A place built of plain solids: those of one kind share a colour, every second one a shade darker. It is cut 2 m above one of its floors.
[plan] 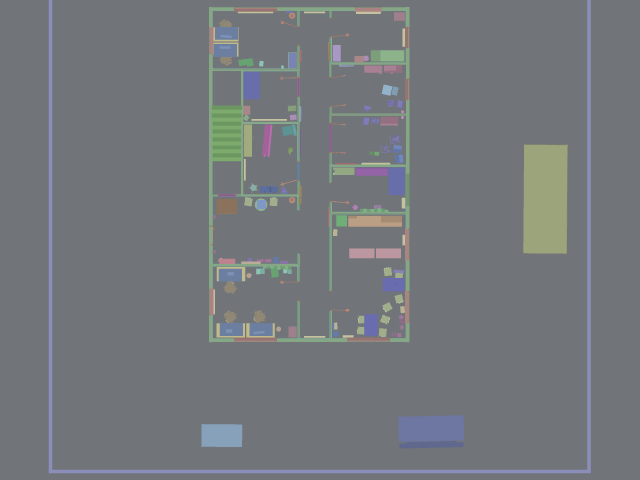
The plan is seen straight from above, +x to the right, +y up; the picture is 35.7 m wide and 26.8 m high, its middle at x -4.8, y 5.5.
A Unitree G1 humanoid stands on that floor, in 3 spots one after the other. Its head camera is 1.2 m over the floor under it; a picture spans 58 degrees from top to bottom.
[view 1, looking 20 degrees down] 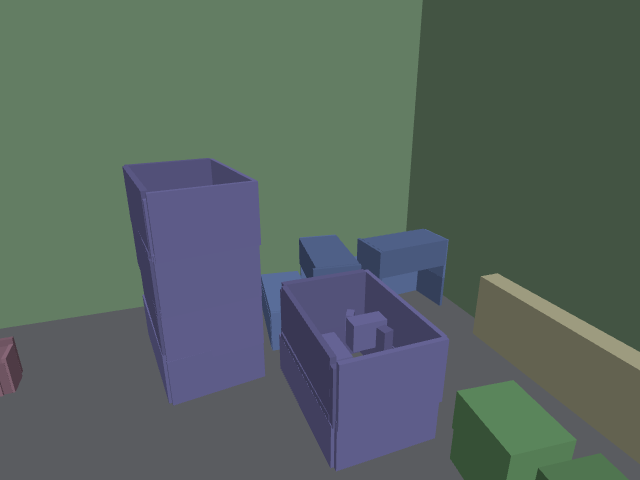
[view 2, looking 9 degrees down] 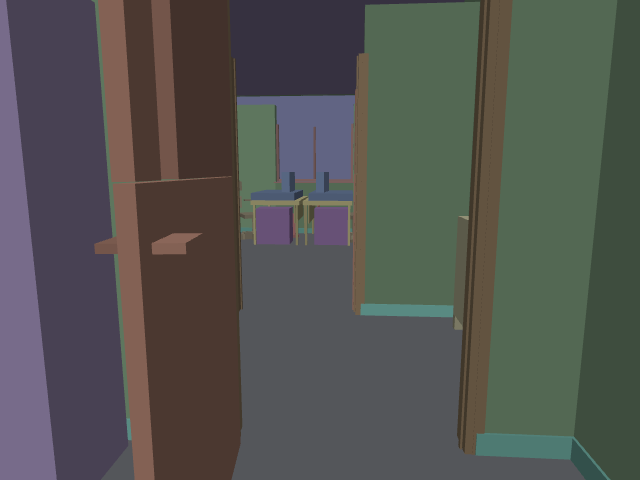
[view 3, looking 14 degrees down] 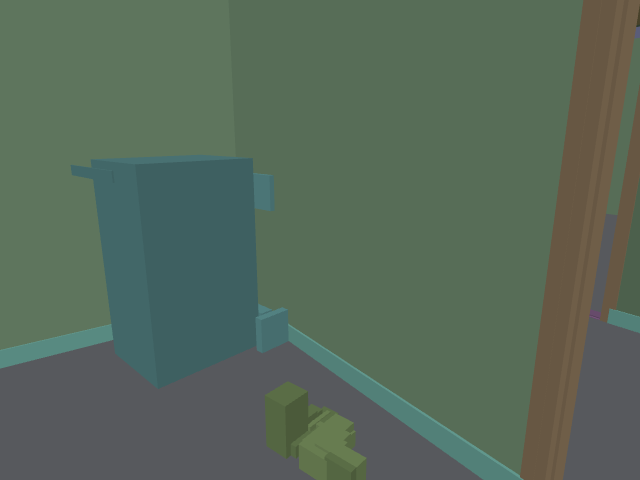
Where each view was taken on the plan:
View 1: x -2.40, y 11.20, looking -20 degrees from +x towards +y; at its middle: step_stool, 2.34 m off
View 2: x -2.40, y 17.35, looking -176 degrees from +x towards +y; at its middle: pedestal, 7.15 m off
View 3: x -7.30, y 9.35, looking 54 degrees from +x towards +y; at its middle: wall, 2.18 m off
